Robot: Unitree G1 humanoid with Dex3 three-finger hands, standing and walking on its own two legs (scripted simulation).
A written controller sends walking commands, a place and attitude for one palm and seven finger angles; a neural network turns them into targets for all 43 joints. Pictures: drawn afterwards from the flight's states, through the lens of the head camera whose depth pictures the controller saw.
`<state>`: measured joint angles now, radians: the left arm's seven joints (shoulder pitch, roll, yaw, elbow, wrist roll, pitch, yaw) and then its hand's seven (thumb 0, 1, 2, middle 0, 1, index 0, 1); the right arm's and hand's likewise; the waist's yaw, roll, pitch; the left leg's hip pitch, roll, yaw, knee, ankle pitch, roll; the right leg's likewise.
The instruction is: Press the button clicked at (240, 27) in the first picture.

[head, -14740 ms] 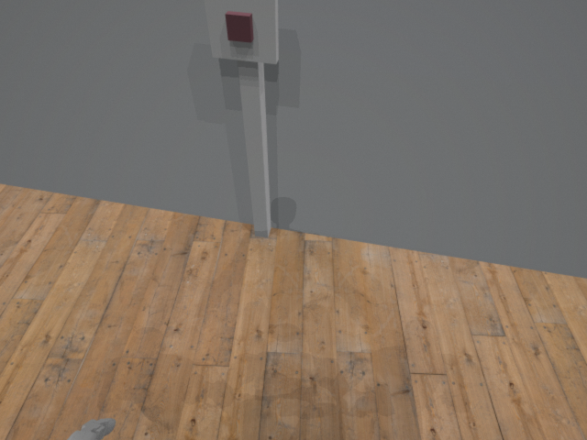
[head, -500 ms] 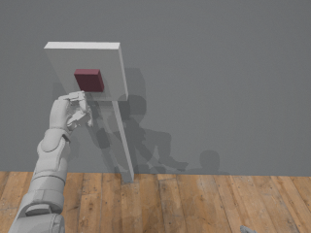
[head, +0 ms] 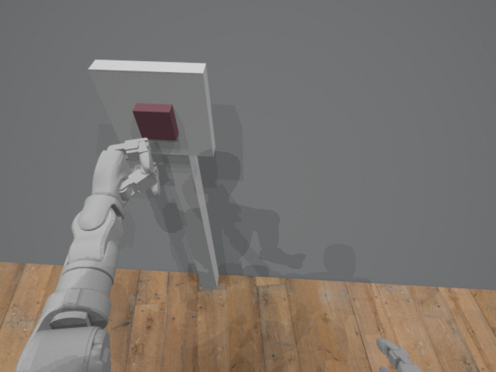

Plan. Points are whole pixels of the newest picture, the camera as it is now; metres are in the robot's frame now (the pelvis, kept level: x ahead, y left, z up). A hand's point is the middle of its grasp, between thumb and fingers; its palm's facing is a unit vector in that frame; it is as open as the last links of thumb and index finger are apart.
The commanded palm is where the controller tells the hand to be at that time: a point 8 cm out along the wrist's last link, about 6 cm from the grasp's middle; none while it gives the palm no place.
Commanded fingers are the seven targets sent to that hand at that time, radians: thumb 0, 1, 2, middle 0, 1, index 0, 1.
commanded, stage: press the button with the knuckle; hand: left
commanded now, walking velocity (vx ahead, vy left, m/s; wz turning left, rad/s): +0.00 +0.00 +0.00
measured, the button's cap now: (157, 121) +0.49 +0.18 +0.14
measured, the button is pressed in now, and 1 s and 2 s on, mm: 0 14 0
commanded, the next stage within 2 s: hold the button down briefly in 1.04 s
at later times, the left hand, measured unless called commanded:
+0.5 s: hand (158, 158) +0.43 +0.17 +0.11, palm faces -0.01 -1.00 +0.00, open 3.1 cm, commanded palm +0.41 +0.22 +0.11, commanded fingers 0.00 0.90 0.90 -1.30 -1.50 -1.30 -1.50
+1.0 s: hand (157, 151) +0.45 +0.18 +0.11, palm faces -0.03 -1.00 -0.01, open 2.8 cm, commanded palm +0.46 +0.22 +0.11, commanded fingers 0.00 0.90 0.90 -1.30 -1.50 -1.30 -1.50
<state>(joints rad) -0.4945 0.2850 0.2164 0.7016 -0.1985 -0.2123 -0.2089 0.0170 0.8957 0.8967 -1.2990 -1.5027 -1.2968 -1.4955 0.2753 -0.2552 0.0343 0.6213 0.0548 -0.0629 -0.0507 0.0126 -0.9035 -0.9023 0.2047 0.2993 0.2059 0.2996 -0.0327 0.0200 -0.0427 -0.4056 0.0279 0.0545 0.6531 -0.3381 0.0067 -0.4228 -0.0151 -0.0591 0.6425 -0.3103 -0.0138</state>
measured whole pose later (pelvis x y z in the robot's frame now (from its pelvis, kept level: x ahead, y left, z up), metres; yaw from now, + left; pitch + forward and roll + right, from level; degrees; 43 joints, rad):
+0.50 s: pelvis +0.00 +0.00 +0.00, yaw -1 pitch +7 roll +0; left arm -0.64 0.33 0.27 0.88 -0.17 -0.25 -0.21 0.02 0.89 0.90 -1.30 -1.50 -1.30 -1.50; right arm 0.34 -0.26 0.02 0.64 0.05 -0.04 -0.04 0.01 -0.90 -0.90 0.20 0.30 0.21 0.30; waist -0.07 0.02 -0.05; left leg -0.46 0.04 0.06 0.68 -0.35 0.01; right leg -0.48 -0.01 -0.05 0.66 -0.31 -0.01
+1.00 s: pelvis -0.02 +0.00 -0.01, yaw +1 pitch +10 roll -1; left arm -0.86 0.41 0.29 1.14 -0.14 -0.32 -0.25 -0.03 0.79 0.94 -1.30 -1.50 -1.35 -1.50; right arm 0.36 -0.27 0.04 0.68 0.03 -0.05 -0.04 0.01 -0.90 -0.90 0.21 0.30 0.21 0.30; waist -0.10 0.01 -0.05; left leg -0.58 0.03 0.04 0.75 -0.35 0.01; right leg -0.58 -0.01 -0.07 0.71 -0.31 -0.01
